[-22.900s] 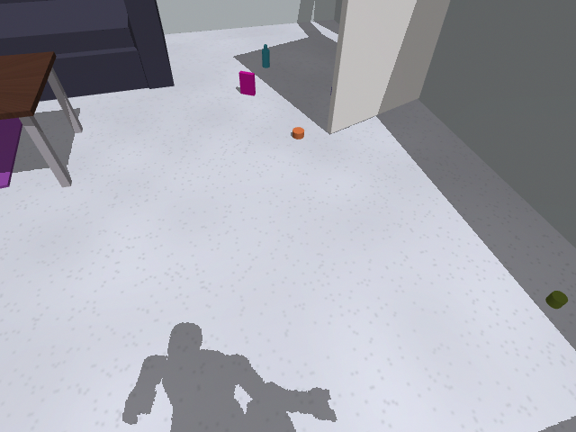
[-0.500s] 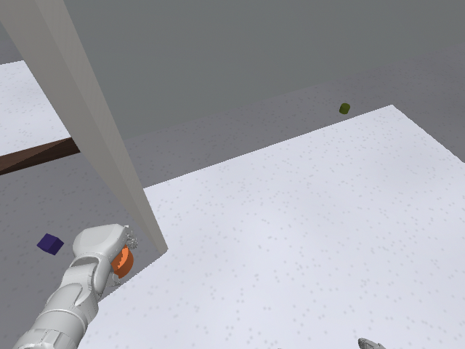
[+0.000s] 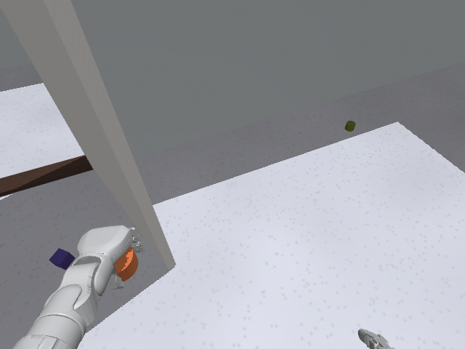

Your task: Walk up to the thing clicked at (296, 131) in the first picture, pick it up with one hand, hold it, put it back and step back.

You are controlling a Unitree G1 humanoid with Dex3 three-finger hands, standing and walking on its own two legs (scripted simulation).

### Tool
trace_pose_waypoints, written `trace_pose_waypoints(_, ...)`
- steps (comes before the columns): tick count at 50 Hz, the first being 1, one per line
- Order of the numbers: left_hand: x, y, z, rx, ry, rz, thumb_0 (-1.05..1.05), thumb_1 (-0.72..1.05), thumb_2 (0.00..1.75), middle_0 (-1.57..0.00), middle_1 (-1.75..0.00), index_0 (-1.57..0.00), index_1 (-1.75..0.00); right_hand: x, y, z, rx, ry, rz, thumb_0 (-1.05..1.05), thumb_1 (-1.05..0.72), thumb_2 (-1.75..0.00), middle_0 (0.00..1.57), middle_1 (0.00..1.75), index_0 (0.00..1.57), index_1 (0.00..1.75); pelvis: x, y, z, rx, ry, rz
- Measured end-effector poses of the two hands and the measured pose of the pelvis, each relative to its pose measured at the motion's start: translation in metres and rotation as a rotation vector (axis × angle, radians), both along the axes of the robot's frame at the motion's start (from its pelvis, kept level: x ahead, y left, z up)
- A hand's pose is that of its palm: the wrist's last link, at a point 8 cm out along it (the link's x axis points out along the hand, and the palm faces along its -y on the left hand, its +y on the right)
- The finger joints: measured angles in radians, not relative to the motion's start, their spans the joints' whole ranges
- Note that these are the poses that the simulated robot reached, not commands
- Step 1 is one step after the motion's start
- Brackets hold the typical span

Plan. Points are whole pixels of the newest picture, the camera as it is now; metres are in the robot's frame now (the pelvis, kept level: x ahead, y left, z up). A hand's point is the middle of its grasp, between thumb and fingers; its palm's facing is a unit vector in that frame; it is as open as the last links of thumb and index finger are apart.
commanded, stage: hold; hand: left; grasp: from above
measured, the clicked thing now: (117, 261) +0.32 +0.23 -0.08
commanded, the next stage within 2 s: crouch in 1.38 s
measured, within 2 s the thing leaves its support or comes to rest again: neither
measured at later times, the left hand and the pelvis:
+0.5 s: hand (112, 273) +0.28 +0.22 -0.03, palm faces -0.44 -0.06 -0.90, open 8.9 cm; pelvis -0.01 -0.01 +0.01, yaw +0 degrees
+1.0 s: hand (112, 271) +0.28 +0.21 -0.02, palm faces -0.45 -0.06 -0.89, open 8.9 cm; pelvis -0.01 +0.00 +0.01, yaw +0 degrees
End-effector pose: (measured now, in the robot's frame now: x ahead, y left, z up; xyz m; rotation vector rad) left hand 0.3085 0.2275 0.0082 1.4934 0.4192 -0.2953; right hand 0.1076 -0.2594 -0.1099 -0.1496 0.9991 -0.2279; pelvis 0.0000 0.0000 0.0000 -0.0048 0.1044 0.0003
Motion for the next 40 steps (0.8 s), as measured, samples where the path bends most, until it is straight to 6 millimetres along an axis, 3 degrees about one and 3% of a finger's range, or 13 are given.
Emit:
trace_pose_waypoints(20, -0.02, -0.007, 0.016, -0.008, 0.005, -0.016, 0.01, 0.13, 0.49, -0.65, -0.58, -0.74, -0.59, 0.007, 0.002, 0.01, 0.013, -0.053, 0.022, 0.01, -0.91, -0.9, 0.2, 0.3, 0.2, 0.3, -0.012, -0.004, 0.007, 0.008, -0.046, -0.003)
trace_pose_waypoints(40, -0.023, -0.011, 0.031, -0.014, -0.007, -0.027, 0.01, 0.13, 0.5, -0.65, -0.58, -0.74, -0.59, 0.015, 0.004, 0.018, 0.018, -0.088, 0.029, 0.01, -0.91, -0.9, 0.2, 0.3, 0.2, 0.3, -0.013, -0.005, 0.012, 0.009, -0.076, -0.005)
